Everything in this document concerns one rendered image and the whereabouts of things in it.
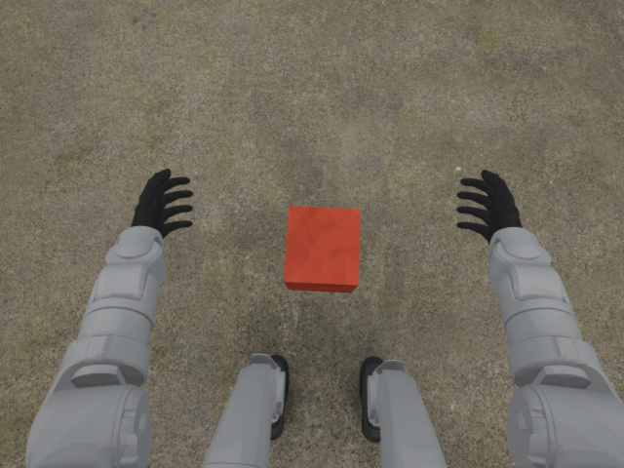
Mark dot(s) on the right robot upper arm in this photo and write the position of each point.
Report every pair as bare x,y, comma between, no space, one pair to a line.
561,427

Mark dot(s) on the robot right thigh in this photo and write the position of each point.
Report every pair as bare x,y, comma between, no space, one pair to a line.
407,436

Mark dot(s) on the robot thigh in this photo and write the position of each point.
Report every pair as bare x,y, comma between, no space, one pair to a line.
242,436
407,436

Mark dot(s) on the right robot hand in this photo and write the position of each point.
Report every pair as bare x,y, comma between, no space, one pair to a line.
501,210

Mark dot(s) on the left robot hand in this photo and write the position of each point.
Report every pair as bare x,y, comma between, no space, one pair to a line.
152,201

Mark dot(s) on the robot left thigh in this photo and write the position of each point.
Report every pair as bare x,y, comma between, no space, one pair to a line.
242,436

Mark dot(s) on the right robot forearm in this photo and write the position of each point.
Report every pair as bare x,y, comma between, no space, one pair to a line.
546,345

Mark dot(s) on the left robot upper arm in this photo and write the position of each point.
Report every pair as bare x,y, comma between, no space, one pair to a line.
93,427

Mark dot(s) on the left robot forearm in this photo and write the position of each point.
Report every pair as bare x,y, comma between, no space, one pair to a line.
111,347

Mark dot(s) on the carton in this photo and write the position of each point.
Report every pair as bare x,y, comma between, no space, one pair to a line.
323,248

